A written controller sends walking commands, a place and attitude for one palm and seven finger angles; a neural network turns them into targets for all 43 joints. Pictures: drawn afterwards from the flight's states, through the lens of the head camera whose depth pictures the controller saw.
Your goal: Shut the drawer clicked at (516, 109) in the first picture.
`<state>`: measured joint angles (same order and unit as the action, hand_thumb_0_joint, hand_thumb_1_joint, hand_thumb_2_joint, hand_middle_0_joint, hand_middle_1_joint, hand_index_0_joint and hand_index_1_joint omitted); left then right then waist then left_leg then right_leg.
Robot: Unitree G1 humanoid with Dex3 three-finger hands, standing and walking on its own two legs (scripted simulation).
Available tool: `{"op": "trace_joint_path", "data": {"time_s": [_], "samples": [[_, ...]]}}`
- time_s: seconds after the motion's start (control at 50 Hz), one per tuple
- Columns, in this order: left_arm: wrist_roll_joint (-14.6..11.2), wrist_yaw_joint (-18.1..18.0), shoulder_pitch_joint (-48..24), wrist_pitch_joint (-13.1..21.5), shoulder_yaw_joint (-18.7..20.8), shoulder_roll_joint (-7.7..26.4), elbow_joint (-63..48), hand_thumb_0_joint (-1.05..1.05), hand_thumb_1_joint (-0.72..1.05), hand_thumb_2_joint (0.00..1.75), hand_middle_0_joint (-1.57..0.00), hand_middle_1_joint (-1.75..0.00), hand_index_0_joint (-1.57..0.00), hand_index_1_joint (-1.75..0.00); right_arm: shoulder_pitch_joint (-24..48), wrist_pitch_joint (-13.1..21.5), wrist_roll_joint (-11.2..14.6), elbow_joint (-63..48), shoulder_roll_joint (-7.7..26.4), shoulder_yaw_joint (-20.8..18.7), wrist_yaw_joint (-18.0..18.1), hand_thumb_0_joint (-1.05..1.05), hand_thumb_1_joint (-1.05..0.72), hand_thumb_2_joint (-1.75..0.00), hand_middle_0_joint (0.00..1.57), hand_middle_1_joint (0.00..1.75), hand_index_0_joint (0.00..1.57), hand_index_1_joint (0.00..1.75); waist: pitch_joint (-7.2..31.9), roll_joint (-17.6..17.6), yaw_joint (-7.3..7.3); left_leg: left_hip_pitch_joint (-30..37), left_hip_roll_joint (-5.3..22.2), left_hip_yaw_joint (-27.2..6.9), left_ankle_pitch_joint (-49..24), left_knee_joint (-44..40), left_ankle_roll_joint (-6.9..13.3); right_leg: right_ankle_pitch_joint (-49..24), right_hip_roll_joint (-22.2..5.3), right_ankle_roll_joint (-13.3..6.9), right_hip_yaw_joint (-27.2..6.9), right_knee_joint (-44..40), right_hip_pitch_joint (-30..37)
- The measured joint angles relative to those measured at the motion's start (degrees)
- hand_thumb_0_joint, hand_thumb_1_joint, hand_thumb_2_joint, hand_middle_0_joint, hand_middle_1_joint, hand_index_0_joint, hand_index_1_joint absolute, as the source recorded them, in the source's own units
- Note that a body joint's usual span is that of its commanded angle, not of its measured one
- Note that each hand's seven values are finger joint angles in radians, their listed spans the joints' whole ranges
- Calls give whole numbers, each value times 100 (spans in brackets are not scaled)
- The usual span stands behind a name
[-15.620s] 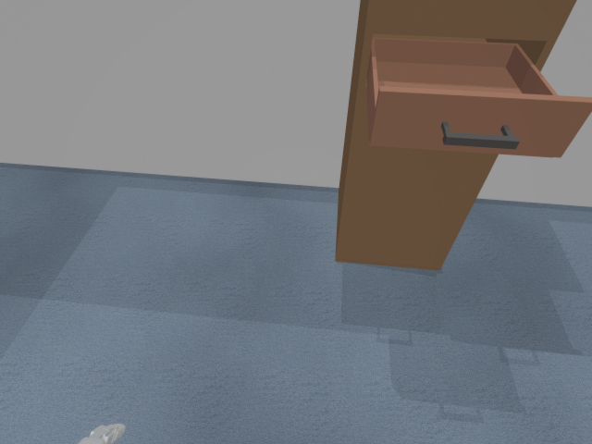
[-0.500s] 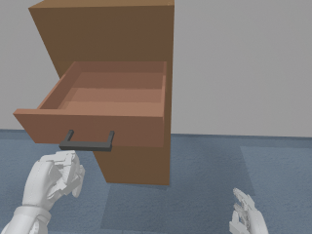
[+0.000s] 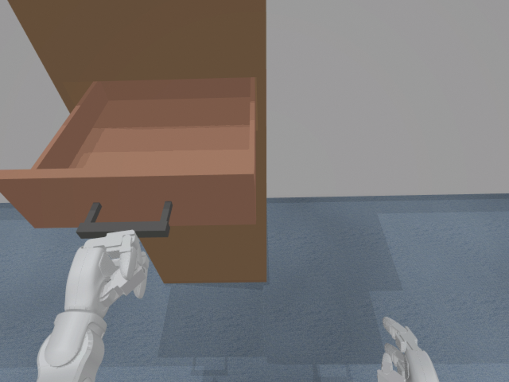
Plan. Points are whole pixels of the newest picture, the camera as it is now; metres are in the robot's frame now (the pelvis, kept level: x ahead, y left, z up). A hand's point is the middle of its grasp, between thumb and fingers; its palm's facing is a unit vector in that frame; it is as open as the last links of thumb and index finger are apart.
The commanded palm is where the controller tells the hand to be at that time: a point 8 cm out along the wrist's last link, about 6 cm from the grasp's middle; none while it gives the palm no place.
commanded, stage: bring the fist close to the handle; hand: left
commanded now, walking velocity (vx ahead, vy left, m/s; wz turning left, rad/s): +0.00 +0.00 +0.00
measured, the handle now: (127, 219) +0.33 +0.22 +0.10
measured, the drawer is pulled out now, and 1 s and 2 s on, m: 0.28 0.24 0.10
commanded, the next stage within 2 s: push the drawer shut in 0.32 s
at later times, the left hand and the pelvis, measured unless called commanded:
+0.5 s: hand (132, 265) +0.25 +0.18 +0.11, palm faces +0.08 -1.00 -0.05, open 3.3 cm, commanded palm +0.23 +0.23 +0.11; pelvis +0.01 -0.01 +0.00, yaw +0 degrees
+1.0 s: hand (139, 238) +0.30 +0.19 +0.10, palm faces +0.06 -1.00 -0.04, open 3.1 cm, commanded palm +0.28 +0.24 +0.11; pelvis -0.01 -0.01 +0.00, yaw +1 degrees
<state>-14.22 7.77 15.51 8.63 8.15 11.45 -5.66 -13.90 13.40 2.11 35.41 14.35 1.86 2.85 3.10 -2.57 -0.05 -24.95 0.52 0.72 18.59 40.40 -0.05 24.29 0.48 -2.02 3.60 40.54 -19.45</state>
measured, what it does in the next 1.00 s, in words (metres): stands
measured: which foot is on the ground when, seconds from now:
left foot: down 0.00-1.00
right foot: down 0.00-1.00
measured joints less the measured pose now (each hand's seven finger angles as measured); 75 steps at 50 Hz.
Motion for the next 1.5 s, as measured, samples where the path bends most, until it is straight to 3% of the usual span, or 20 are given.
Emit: {"op": "trace_joint_path", "data": {"time_s": [0.14, 0.3, 0.48, 0.64, 0.86, 1.5], "samples": [[-42, -23, 135, 194, 102, 53, -125, 2, 90, 90, -140, -160, -140, -160, -18, -110, 3, -47, -22, -18, -43, 2, -90, -90, 20, 30, 20, 30, 111, -3, 20, 18, 22, 30, 40, 1, -18, 36, 19, -15, -33, 18, -3], [-146, 172, 46, 23, 181, 72, 160, 2, 90, 90, -140, -160, -140, -160, 86, -217, 47, -98, 26, -7, 19, 1, -90, -90, 20, 30, 20, 30, 84, -45, 60, 7, 29, -43, 36, 9, -37, 32, 36, -34, 37, -20, 30], [-171, 234, -4, 232, 256, 102, 105, 2, 90, 90, -140, -160, -140, -160, 127, -227, 35, -94, -3, -10, 4, 1, -90, -90, 20, 30, 20, 30, 124, -4, 65, 8, 36, -48, 38, -12, -58, 43, 44, -53, 40, -24, 22], [-187, 310, -333, 81, 261, 106, 451, 1, 90, 90, -140, -160, -140, -160, 131, -323, 55, -61, 36, -7, 43, 1, -90, -90, 20, 30, 20, 30, 88, -46, 62, 14, 22, -72, 15, -21, -51, 27, 34, -48, 64, -39, 40], [-112, 273, -1255, 180, 261, 215, 1256, -1, 84, 92, -141, -160, -140, -160, 205, -393, 73, 151, 43, 17, 112, 1, -90, -90, 20, 30, 20, 30, -76, -22, 77, -75, 14, -127, -101, -22, -52, -59, 30, -58, 120, -24, -37], [166, 84, -3680, 382, 431, 484, 3799, -1, 85, 93, -140, -160, -140, -160, -99, -812, 94, 325, 80, -11, 77, 1, -90, -90, 20, 30, 20, 30, -131, 51, -157, -305, 22, -25, -211, -88, 35, -235, 31, 17, 15, -126, -288]]}}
